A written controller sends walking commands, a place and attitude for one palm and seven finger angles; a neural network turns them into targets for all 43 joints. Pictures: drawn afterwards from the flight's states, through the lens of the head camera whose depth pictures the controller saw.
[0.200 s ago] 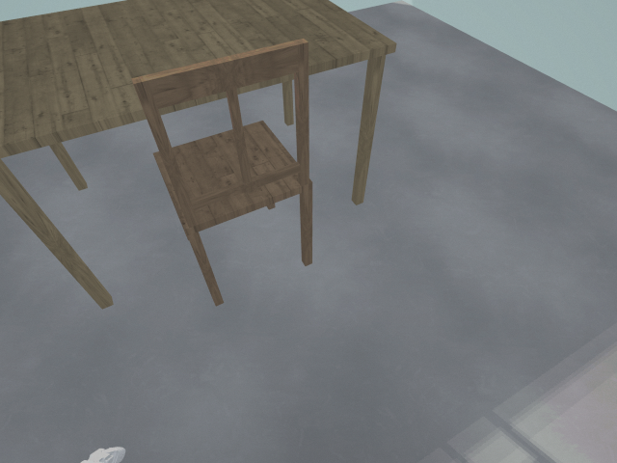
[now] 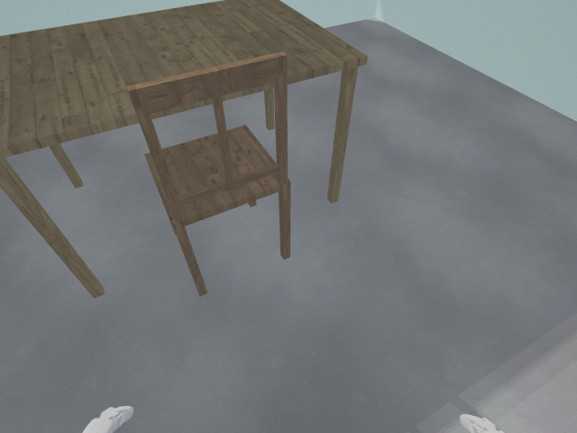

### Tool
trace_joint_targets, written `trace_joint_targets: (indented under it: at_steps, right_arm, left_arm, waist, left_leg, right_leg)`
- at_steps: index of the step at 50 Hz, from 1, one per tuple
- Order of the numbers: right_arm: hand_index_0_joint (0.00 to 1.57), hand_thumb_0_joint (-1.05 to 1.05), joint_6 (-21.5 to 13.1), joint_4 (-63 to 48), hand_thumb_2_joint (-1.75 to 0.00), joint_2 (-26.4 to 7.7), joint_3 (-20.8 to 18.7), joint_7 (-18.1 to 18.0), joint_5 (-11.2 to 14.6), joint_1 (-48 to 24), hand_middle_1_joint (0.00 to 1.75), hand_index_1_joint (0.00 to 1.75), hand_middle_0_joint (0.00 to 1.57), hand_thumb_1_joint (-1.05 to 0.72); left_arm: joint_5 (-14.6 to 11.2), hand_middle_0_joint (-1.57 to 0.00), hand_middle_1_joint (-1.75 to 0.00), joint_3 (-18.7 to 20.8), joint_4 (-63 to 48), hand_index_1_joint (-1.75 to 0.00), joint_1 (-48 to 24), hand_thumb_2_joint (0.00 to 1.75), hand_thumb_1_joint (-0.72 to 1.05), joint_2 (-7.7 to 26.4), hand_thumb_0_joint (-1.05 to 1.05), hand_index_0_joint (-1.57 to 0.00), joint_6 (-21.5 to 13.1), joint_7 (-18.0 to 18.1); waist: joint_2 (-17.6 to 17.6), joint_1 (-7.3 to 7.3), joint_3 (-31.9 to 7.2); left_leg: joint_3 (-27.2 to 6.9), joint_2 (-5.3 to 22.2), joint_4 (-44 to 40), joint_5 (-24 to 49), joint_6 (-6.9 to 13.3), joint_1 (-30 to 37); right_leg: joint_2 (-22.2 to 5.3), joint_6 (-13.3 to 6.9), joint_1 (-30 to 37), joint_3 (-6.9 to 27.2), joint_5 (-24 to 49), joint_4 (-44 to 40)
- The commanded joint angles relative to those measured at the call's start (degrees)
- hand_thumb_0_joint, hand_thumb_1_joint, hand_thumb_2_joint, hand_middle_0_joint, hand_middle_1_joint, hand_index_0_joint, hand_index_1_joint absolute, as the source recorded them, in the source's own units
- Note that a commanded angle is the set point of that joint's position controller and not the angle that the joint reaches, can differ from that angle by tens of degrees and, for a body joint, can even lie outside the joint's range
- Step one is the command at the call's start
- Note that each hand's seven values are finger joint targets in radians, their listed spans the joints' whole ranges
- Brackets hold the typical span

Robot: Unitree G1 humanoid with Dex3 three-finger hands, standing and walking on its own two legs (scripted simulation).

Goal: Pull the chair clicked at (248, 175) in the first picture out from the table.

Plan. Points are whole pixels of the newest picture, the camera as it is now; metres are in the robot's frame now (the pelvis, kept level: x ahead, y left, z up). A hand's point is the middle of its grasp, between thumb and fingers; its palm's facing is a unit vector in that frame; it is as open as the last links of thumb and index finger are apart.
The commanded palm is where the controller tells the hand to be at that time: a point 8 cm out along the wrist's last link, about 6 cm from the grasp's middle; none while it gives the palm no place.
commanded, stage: stand and wait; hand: left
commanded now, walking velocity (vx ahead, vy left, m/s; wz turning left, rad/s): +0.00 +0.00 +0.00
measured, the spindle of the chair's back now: (224, 142) +0.84 +0.23 -0.10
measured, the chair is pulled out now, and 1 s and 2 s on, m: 0.00 0.00 0.00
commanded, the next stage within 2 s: look at it before walking up in 0.62 s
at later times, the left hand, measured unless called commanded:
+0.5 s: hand out of the picture +0.05 +0.22 -0.15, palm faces -0.03 -0.94 -0.33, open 7.4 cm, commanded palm none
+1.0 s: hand out of the picture +0.06 +0.22 -0.15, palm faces -0.02 -0.95 -0.32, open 7.4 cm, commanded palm none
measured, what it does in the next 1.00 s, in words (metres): stands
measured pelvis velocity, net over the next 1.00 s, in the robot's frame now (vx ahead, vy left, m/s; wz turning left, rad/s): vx -0.02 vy -0.01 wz -0.01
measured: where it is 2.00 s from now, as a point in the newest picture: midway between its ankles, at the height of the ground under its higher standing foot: outside the picture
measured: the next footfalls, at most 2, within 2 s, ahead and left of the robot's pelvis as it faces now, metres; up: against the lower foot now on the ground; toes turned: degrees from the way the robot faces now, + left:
none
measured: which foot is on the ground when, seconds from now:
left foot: down 0.00-1.00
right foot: down 0.00-1.00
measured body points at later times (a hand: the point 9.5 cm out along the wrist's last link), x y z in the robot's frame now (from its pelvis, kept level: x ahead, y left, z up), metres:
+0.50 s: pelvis -0.01 -0.02 +0.01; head +0.01 -0.02 +0.45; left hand +0.06 +0.27 -0.13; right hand +0.05 -0.30 -0.14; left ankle -0.04 +0.12 -0.74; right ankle -0.03 -0.12 -0.74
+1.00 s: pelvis -0.02 -0.01 +0.01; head -0.02 -0.02 +0.46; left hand +0.06 +0.27 -0.12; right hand +0.05 -0.30 -0.13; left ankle -0.04 +0.12 -0.74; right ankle -0.03 -0.12 -0.74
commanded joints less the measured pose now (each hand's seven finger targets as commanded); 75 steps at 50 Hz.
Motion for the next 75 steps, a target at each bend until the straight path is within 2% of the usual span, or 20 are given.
trace_joint_targets:
  at_steps: [1,6,18,29,40,43,53,63,68,69,72,75]
  right_arm:
    - [0.2,0.0,-1.3,-2.8,-0.9,-10.5,-2.5,-1.1,0.1,-1.2,0.3,0.3,0.2,-0.9]
    - [0.2,0.0,-1.2,-2.0,-0.9,-10.1,-2.3,-1.1,0.1,-1.2,0.3,0.3,0.2,-0.9]
    - [0.2,0.0,-1.1,1.2,-0.9,-9.5,-2.0,-1.2,0.4,0.8,0.3,0.3,0.2,-0.9]
    - [0.2,0.0,-1.2,3.3,-0.9,-9.0,-1.9,-1.2,0.4,2.0,0.3,0.3,0.2,-0.9]
    - [0.2,0.0,-1.5,3.6,-0.9,-9.1,-1.9,-1.2,0.4,2.1,0.3,0.3,0.2,-0.9]
    - [0.2,0.0,-1.5,3.6,-0.9,-9.3,-1.9,-1.1,0.4,1.9,0.3,0.3,0.2,-0.9]
    - [0.2,0.0,-1.7,3.5,-0.9,-9.9,-2.0,-1.1,0.5,1.8,0.3,0.3,0.2,-0.9]
    - [0.2,0.0,-1.6,3.9,-0.9,-10.3,-1.9,-1.0,0.5,1.7,0.3,0.3,0.2,-0.9]
    - [0.2,0.0,-1.8,3.9,-0.9,-10.6,-2.0,-1.0,0.5,1.7,0.3,0.3,0.2,-0.9]
    - [0.2,0.0,-1.8,3.8,-0.9,-10.5,-2.2,-1.2,0.4,2.0,0.3,0.3,0.2,-0.9]
    - [0.2,0.0,-0.6,3.6,-0.9,-4.4,-1.6,-1.6,0.4,5.7,0.3,0.3,0.2,-0.9]
    - [0.2,0.0,0.2,1.3,-0.9,-5.2,-2.7,-1.9,0.3,6.8,0.3,0.3,0.2,-0.9]
  left_arm:
    - [0.2,-0.2,-0.3,2.9,-3.1,-0.3,-1.2,0.9,0.9,11.5,0.0,-0.2,-1.1,0.8]
    - [0.2,-0.2,-0.3,3.0,-2.5,-0.3,-0.8,0.9,0.9,11.1,0.0,-0.2,-1.1,0.7]
    - [-0.1,-0.2,-0.3,2.9,0.3,-0.3,0.5,0.9,0.9,10.8,0.0,-0.2,-1.4,0.7]
    - [-0.1,-0.2,-0.3,2.8,2.1,-0.3,0.7,0.9,0.9,10.3,0.0,-0.2,-1.4,0.7]
    - [0.0,-0.2,-0.3,2.8,2.2,-0.3,0.4,0.9,0.9,10.1,0.0,-0.2,-1.5,0.6]
    - [0.0,-0.2,-0.3,2.9,2.1,-0.3,0.0,0.9,0.9,10.2,0.0,-0.2,-1.4,0.6]
    - [0.1,-0.2,-0.3,2.9,2.2,-0.3,0.0,0.9,0.9,10.5,0.0,-0.2,-1.6,0.4]
    - [0.0,-0.2,-0.3,2.8,2.7,-0.3,0.2,0.9,0.9,10.8,0.0,-0.2,-1.6,0.4]
    - [0.0,-0.2,-0.3,2.8,2.7,-0.3,0.4,0.9,0.9,11.2,0.0,-0.2,-1.6,0.3]
    - [0.1,-0.2,-0.3,3.0,2.6,-0.3,0.2,0.9,0.9,11.1,0.0,-0.2,-1.4,0.3]
    - [0.1,-0.2,-0.3,2.5,2.4,-0.3,3.4,0.9,0.9,5.6,0.0,-0.2,0.4,0.6]
    - [0.3,-0.2,-0.3,3.3,0.2,-0.3,4.4,0.9,0.9,5.9,0.0,-0.2,1.5,0.4]
  waist:
    - [-0.6,-0.06,-5.0]
    - [-0.7,-0.01,-3.8]
    - [-1.0,0.04,-4.2]
    - [-0.8,0.03,-2.3]
    - [-0.6,0.04,-2.5]
    - [-0.7,0.09,-1.3]
    - [-0.4,0.04,-2.6]
    - [-0.7,0.03,-1.3]
    - [-0.3,-0.01,-2.6]
    - [-0.4,-0.08,-2.5]
    - [-0.8,-0.29,-2.3]
    - [0.1,-0.46,-2.0]
  left_leg:
    - [-3.3,6.4,-2.9,21.6,2.2,2.6]
    - [-3.2,6.4,-3.8,19.3,1.9,2.6]
    - [-3.0,6.7,-5.0,17.6,1.3,2.9]
    - [-3.2,6.9,-6.7,14.1,1.1,2.2]
    - [-3.6,7.2,-7.4,15.4,1.2,2.8]
    - [-3.8,7.1,-8.0,14.0,1.1,2.0]
    - [-4.1,7.4,-8.2,15.3,1.4,3.0]
    - [-4.6,7.2,-9.0,12.9,1.3,2.6]
    - [-4.2,7.5,-8.8,14.1,1.4,3.6]
    - [-3.5,7.7,-7.8,15.3,1.2,4.1]
    - [-0.5,8.1,-4.4,16.0,0.2,3.6]
    - [0.2,9.4,-2.6,13.8,0.7,3.1]
  right_leg:
    - [-5.6,-2.2,2.1,4.1,23.8,-3.6]
    - [-5.5,-2.2,1.7,4.6,22.6,-5.1]
    - [-5.9,-2.3,3.8,5.4,23.2,-7.1]
    - [-5.7,-2.2,2.7,6.0,18.9,-9.0]
    - [-5.4,-2.0,2.4,5.9,18.6,-9.2]
    - [-5.4,-1.9,1.8,6.0,16.7,-9.8]
    - [-5.5,-1.8,2.1,6.0,17.4,-10.0]
    - [-5.5,-1.7,1.2,6.2,14.3,-11.1]
    - [-5.5,-1.8,1.7,6.5,16.1,-10.9]
    - [-5.4,-2.0,1.2,6.9,18.6,-10.1]
    - [-4.9,-1.4,-1.2,7.6,22.6,-6.2]
    - [-3.4,-1.6,-4.8,8.3,21.6,-2.0]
